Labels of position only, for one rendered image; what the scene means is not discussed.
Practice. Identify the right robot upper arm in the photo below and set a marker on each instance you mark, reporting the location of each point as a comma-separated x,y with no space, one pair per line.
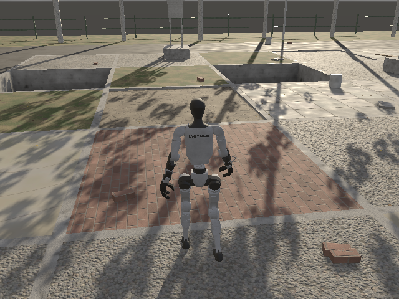
218,131

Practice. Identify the left robot upper arm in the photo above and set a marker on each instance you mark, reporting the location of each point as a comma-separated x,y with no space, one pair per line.
176,141

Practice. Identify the robot left shin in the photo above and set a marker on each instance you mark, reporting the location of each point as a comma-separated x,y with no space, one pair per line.
185,222

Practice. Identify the right robot hand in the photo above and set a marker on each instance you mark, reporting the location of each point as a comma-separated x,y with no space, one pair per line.
230,170

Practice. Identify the humanoid robot head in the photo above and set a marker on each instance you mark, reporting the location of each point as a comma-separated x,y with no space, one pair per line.
197,107

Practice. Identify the robot right forearm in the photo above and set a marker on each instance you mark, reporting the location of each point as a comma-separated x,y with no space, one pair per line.
227,160

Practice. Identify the left robot hand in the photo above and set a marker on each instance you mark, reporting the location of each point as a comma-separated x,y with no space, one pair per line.
163,189

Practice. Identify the robot left forearm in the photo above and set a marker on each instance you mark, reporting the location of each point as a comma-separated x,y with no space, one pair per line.
168,170

